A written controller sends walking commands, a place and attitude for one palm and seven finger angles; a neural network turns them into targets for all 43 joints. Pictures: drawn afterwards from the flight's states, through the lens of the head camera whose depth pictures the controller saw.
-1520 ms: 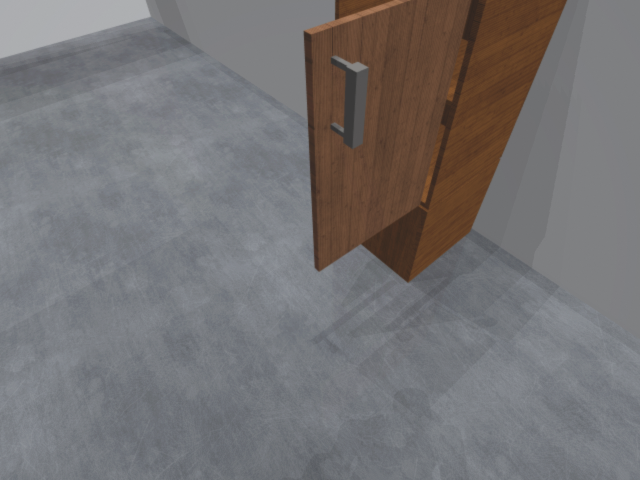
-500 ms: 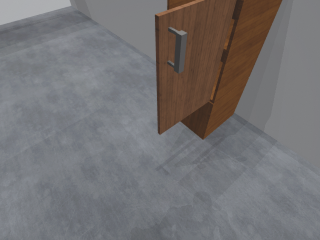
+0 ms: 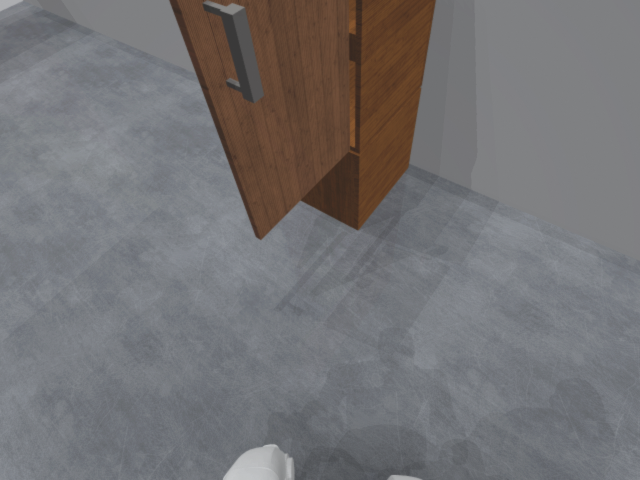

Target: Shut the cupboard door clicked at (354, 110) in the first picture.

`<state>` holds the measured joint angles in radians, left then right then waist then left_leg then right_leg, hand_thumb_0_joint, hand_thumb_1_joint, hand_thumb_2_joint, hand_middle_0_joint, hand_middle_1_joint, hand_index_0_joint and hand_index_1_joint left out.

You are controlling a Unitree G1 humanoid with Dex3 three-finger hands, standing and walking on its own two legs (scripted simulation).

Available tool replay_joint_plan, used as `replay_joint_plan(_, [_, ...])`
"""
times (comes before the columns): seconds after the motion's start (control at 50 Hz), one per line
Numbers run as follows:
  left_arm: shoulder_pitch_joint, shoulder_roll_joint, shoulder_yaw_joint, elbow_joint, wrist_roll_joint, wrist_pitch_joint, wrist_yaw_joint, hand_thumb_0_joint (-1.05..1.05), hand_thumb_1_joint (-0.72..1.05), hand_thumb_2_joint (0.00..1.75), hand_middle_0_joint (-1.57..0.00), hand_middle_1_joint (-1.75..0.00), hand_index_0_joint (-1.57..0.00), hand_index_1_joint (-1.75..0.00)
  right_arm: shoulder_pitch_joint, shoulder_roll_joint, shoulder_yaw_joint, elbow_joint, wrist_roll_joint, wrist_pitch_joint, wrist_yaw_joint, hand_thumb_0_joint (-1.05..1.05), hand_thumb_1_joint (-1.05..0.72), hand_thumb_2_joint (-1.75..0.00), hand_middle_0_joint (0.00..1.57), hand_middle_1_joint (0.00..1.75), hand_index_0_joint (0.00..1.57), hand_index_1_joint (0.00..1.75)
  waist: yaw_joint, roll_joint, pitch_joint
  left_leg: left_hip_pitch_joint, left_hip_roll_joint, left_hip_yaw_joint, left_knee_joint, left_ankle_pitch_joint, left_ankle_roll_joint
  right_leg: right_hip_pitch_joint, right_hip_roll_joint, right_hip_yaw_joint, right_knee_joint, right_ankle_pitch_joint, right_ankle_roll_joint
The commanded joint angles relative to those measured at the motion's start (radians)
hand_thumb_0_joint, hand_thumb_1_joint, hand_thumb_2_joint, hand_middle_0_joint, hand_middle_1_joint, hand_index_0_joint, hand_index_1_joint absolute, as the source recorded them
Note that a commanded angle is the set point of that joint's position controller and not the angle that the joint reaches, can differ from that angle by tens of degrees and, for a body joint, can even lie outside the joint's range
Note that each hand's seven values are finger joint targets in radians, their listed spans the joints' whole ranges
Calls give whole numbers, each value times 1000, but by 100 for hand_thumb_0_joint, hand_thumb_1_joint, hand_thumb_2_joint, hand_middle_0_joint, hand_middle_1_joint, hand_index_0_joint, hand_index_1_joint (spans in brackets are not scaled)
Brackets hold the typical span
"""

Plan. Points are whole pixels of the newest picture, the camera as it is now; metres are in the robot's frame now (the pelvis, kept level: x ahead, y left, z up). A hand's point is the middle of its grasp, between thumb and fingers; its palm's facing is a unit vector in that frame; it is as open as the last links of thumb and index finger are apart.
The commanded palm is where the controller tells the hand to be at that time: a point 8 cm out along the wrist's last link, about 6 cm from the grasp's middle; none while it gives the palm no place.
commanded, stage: walk around to get in front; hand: left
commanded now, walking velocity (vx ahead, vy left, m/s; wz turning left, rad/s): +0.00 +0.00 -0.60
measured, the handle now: (233, 53) +0.67 +0.18 +0.15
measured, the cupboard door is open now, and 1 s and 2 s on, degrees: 88 88 88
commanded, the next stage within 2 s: none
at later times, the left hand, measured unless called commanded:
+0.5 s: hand (182, 468) +0.14 +0.23 -0.17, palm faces -0.20 -0.96 -0.21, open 7.4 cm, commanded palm none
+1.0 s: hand (273, 397) +0.24 +0.11 -0.15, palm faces -0.61 -0.75 -0.24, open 7.4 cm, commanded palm none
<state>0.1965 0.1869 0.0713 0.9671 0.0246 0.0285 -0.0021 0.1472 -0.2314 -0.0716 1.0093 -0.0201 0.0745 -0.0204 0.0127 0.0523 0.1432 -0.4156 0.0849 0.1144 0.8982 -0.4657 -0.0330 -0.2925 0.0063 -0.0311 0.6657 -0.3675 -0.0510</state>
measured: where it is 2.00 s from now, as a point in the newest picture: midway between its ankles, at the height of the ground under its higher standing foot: outside the picture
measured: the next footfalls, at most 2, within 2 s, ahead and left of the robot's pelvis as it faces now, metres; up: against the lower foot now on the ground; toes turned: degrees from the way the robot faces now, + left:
left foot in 0.40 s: +0.08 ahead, +0.15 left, +0.00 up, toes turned -15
right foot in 0.80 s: -0.01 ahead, -0.11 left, +0.00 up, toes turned -33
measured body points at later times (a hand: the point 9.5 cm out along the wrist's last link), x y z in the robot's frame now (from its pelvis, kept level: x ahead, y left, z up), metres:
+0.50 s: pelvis +0.02 +0.04 +0.01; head +0.09 +0.05 +0.45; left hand +0.15 +0.28 -0.15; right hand +0.09 -0.22 -0.12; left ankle +0.04 +0.16 -0.72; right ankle -0.04 -0.08 -0.66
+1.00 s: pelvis +0.04 +0.01 +0.01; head +0.10 -0.04 +0.45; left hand +0.27 +0.15 -0.13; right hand -0.07 -0.25 -0.13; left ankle +0.11 +0.14 -0.67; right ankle -0.04 -0.09 -0.72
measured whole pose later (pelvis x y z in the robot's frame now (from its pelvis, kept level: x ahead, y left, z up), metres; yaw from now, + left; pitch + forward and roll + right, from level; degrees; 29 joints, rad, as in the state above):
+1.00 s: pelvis +0.04 +0.01 +0.01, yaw -37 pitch +1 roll +1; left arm 0.12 0.21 0.05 0.89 0.02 0.04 0.00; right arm 0.16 -0.26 -0.07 0.89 -0.01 0.06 -0.02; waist -0.03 0.00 0.16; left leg -0.47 0.07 0.03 0.99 -0.45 -0.08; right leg -0.28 0.01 0.07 0.55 -0.29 0.00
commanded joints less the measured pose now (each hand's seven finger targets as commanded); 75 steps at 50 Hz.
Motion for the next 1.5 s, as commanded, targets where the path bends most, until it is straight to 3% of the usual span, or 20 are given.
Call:
replay_joint_plan(0.0, [34, 198, 46, -57, -1, -13, 33, 0, 90, 90, -20, -30, -20, -30, -71, -77, -23, -116, 4, -29, -1, 0, -90, -90, 20, 30, 20, 30, 11, -200, -84, -199, -11, -140, 275, 54, -22, 126, -254, 405, -343, 359, -128])
replay_joint_plan(0.26, [112, 206, 61, -54, 7, -14, 37, 0, 90, 90, -20, -30, -20, -30, -129, -51, -7, -174, 22, -51, -23, 0, -90, -90, 20, 30, 20, 30, 42, -213, -206, -89, -67, -142, -46, -8, -31, 303, -209, 464, -219, 804, -154])
replay_joint_plan(0.34, [4, 199, 57, -88, -5, -3, 31, 0, 90, 90, -20, -30, -20, -30, 17, -68, -6, -136, 27, -65, -32, 0, -90, -90, 20, 30, 20, 30, -44, -150, -233, 256, -68, -137, -434, 228, -13, 75, -121, 435, -131, 652, -63])
replay_joint_plan(0.38, [14, 111, 36, -129, -21, -1, 12, 0, 90, 90, -20, -30, -20, -30, 82, -225, -33, -140, 1, -82, -39, 0, -90, -90, 20, 30, 20, 30, -50, 301, -252, 504, 362, -525, -599, 574, 148, -273, 89, 152, 203, -239, 72])
replay_joint_plan(0.4, [-35, 149, 41, -137, -8, 2, 10, 0, 90, 90, -20, -30, -20, -30, 90, -223, -28, -146, -7, -72, -44, 0, -90, -90, 20, 30, 20, 30, -67, 202, -206, 395, 424, -531, -573, 682, 234, -269, 41, 123, 395, -298, 90])
replay_joint_plan(0.5, [-39, 123, 43, -133, -2, 17, -26, 0, 90, 90, -20, -30, -20, -30, 27, -140, -1, -190, -14, -81, -38, 0, -90, -90, 20, 30, 20, 30, -6, 124, -136, 314, 225, -195, -522, 807, 164, -297, -27, 61, 543, -96, 121])
replay_joint_plan(0.66, [-128, 106, 16, -175, -3, 6, -42, 0, 90, 90, -20, -30, -20, -30, 141, -181, -23, -157, -14, -75, -21, 0, -90, -90, 20, 30, 20, 30, -61, 168, -188, 393, 232, -58, -453, 837, 135, -136, -12, -65, 112, -59, 94])
replay_joint_plan(0.72, [-47, 131, 22, -151, -7, -3, -37, 0, 90, 90, -20, -30, -20, -30, 105, -200, -29, -166, -6, -71, -14, 0, -90, -90, 20, 30, 20, 30, -6, 131, -207, 314, 229, -20, -342, 782, 82, 60, -1, -74, -119, 101, 60])
replay_joint_plan(0.74, [37, 175, 32, -125, -3, -12, -30, 0, 90, 90, -20, -30, -20, -30, 89, -190, -29, -174, 4, -69, -9, 0, -90, -90, 20, 30, 20, 30, 41, 28, -243, 205, 192, 20, -190, 693, 35, 245, -44, -19, -240, 318, 33])
replay_joint_plan(0.78, [169, 351, 68, -76, -8, -24, 9, 0, 90, 90, -20, -30, -20, -30, -3, -104, -1, -249, 17, -54, -8, 0, -90, -90, 20, 30, 20, 30, 110, -380, -271, -181, -13, -23, 232, -221, -43, 409, -426, 441, -254, 990, -180])
replay_joint_plan(0.88, [-47, 238, 37, -147, -1, -10, 32, 0, 90, 90, -20, -30, -20, -30, 33, -95, -5, -192, 12, -36, -3, 0, -90, -90, 20, 30, 20, 30, -6, -249, -179, -115, 15, -99, 222, 1, -49, 167, -239, 266, -255, 650, -130])
replay_joint_plan(1.04, [-100, 240, 43, -158, 0, 0, 13, 0, 90, 90, -20, -30, -20, -30, 119, -82, -3, -168, 16, -56, -10, 0, -90, -90, 20, 30, 20, 30, -56, -215, -169, 155, -68, -54, -256, 156, -37, 13, -162, 324, -205, 448, -77])
replay_joint_plan(1.06, [-115, 222, 38, -160, -4, 3, 11, 0, 90, 90, -20, -30, -20, -30, 160, -95, -6, -157, 16, -64, -13, 0, -90, -90, 20, 30, 20, 30, -78, -190, -183, 260, -50, -68, -379, 239, -29, -47, -138, 310, -158, 385, -40])
replay_joint_plan(1.1, [-63, 111, 18, -194, -23, 11, -1, 0, 90, 90, -20, -30, -20, -30, 214, -266, -33, -157, -9, -87, -24, 0, -90, -90, 20, 30, 20, 30, -73, 313, -238, 421, 386, -520, -605, 466, 150, -283, 72, 66, 255, -264, 83])
replay_joint_plan(1.14, [-100, 145, 30, -195, -7, 11, -11, 0, 90, 90, -20, -30, -20, -30, 158, -228, -21, -183, -20, -86, -29, 0, -90, -90, 20, 30, 20, 30, -55, 110, -191, 274, 394, -457, -602, 524, 227, -258, -9, 101, 532, -234, 86])
replay_joint_plan(1.22, [-103, 107, 26, -168, -5, 17, -32, 0, 90, 90, -20, -30, -20, -30, 116, -159, -5, -187, -18, -88, -32, 0, -90, -90, 20, 30, 20, 30, -27, 132, -171, 325, 249, -162, -522, 781, 151, -273, -42, 26, 494, -112, 113])
replay_joint_plan(1.4, [-78, 109, 16, -169, -6, -3, -36, 0, 90, 90, -20, -30, -20, -30, 153, -197, -32, -161, -9, -72, -10, 0, -90, -90, 20, 30, 20, 30, -33, 155, -222, 359, 249, 5, -366, 752, 84, 9, -4, -91, -117, 54, 72])
replay_joint_plan(1.42, [-13, 140, 24, -146, -3, -10, -31, 0, 90, 90, -20, -30, -20, -30, 135, -194, -34, -167, 0, -70, -6, 0, -90, -90, 20, 30, 20, 30, 3, 85, -244, 276, 225, 29, -265, 686, 45, 153, -13, -70, -241, 219, 53])
replay_joint_plan(1.46, [149, 326, 68, -91, 3, -26, 2, 0, 90, 90, -20, -30, -20, -30, 19, -76, -3, -255, 14, -62, 0, 0, -90, -90, 20, 30, 20, 30, 91, -399, -255, -183, -1, 63, 147, -178, -51, 421, -410, 408, -268, 959, -134])
replay_joint_plan(1.48, [158, 324, 65, -84, -10, -24, 16, 0, 90, 90, -20, -30, -20, -30, 21, -98, 0, -244, 17, -47, -11, 0, -90, -90, 20, 30, 20, 30, 90, -348, -252, -205, 23, -85, 249, -195, -41, 374, -422, 391, -262, 891, -199])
